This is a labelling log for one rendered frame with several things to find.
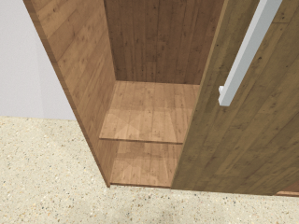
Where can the wardrobe door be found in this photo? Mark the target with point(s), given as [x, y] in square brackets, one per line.
[294, 187]
[252, 145]

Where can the handle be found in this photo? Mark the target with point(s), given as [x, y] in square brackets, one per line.
[262, 18]

